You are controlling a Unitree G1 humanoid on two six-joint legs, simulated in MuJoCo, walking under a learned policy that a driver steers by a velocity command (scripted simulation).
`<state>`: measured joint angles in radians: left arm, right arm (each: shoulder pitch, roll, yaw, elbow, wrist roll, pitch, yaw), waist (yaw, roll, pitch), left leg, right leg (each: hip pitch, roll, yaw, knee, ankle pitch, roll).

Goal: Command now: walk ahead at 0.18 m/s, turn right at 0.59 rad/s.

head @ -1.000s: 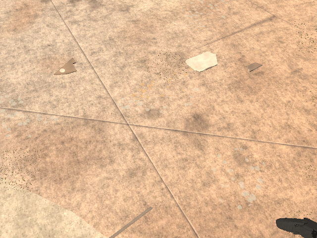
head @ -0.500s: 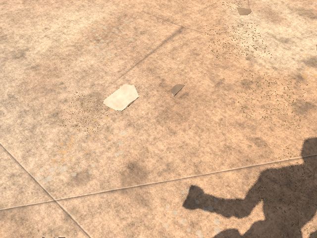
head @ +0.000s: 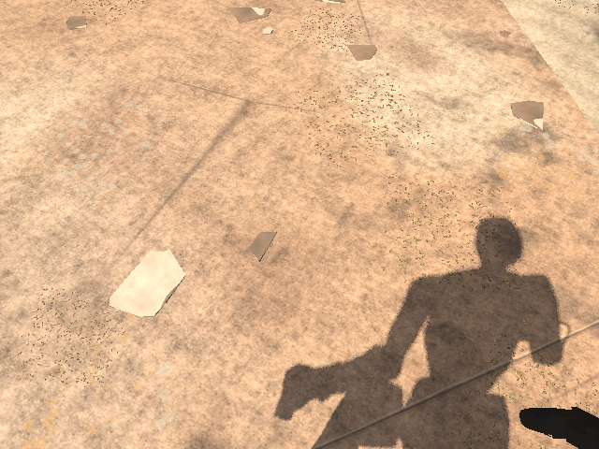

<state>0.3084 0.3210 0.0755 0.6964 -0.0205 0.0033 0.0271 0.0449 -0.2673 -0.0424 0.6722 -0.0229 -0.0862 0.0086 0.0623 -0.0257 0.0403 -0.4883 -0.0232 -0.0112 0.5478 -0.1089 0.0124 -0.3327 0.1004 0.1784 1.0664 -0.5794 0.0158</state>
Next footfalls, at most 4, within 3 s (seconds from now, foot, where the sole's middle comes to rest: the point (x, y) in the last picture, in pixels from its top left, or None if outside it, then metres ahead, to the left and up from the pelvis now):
0.28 right None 0.12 -0.14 -0.76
0.94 right None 0.16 -0.13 -0.76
1.30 left None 0.04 0.11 -0.76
1.84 right None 0.14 -0.12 -0.76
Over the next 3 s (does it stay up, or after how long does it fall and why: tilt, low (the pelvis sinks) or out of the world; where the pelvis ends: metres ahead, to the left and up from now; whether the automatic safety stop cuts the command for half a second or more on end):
stays up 0.66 -0.01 0.02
